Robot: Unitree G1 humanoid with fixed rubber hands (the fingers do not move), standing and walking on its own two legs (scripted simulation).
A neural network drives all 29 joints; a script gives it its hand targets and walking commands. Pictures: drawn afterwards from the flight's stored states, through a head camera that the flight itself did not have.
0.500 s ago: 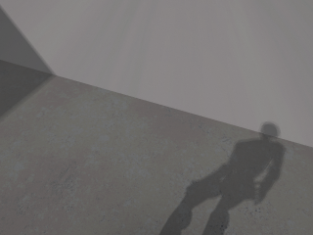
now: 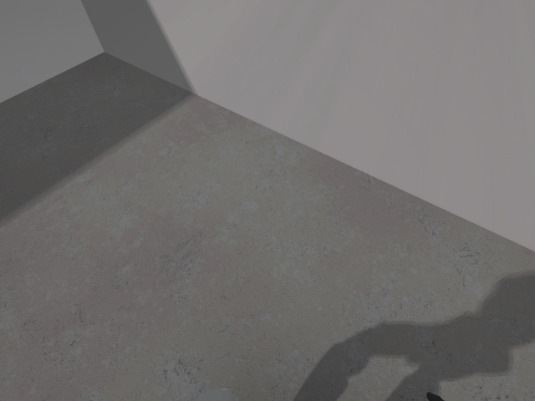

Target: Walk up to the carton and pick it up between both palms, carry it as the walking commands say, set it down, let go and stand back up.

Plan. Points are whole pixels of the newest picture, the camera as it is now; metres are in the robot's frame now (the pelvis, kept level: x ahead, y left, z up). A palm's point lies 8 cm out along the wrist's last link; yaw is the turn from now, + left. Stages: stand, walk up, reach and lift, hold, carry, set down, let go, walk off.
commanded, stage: walk up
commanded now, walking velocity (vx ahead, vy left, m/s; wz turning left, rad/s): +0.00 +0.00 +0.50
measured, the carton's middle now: out of the picture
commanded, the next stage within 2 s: none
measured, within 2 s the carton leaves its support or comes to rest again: neither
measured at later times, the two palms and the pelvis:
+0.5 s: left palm out of the picture +0.00 +0.32 -0.14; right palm out of the picture +0.08 -0.18 -0.12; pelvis -0.01 +0.06 +0.00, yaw +15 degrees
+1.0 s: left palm out of the picture -0.11 +0.25 -0.12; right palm out of the picture +0.16 -0.15 -0.15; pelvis -0.02 +0.02 +0.00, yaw +31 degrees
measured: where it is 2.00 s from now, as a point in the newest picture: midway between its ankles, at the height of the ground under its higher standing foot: outside the picture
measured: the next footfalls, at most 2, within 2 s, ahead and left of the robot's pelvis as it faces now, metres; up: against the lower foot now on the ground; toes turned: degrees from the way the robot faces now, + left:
left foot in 0.14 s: +0.02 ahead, +0.14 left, +0.00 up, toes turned +10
right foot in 0.68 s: +0.06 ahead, -0.07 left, +0.00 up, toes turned +18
